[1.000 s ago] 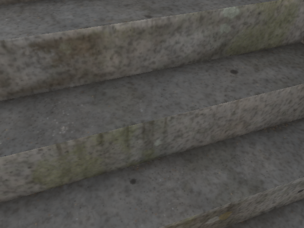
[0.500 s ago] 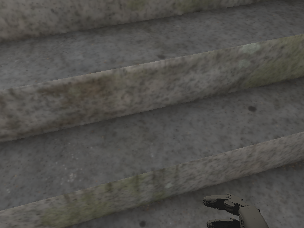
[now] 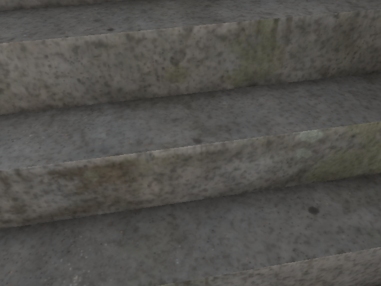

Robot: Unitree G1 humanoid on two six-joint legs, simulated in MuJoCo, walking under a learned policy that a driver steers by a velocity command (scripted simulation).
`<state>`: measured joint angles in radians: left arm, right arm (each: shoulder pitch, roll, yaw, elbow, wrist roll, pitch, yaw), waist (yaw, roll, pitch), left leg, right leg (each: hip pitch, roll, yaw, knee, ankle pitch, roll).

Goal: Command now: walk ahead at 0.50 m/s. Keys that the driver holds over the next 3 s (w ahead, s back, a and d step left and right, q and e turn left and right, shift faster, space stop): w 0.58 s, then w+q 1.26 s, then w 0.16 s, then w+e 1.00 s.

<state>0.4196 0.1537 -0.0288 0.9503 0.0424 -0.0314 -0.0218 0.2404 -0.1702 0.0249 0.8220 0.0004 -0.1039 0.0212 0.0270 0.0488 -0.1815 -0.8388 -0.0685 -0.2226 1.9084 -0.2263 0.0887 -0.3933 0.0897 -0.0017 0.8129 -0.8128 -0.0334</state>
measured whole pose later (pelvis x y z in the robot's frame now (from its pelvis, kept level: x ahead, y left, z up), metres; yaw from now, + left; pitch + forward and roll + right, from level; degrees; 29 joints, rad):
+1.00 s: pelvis +0.25 -0.03 +0.24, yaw +5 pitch -1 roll +1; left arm 0.39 0.19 -0.01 1.01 0.07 -0.04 -0.01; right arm 0.09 -0.18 0.01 0.70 0.02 -0.02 0.02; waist -0.03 0.00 -0.14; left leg -1.16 -0.03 -0.10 2.17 0.02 0.13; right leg -0.31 -0.14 -0.25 0.70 -0.36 -0.01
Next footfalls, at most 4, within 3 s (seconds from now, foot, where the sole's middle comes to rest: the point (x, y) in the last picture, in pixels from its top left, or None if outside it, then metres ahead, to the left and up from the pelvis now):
0.38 left None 0.04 0.11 -0.72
0.70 right None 0.30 -0.15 -0.51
1.30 left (140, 251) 0.51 0.18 -0.31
1.82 right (134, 126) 0.76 0.21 -0.10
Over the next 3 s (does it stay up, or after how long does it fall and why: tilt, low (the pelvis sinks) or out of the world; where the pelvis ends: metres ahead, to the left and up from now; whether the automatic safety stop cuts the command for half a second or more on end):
stays up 0.82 0.55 0.85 its command is cut before an obstacle after 2.2 s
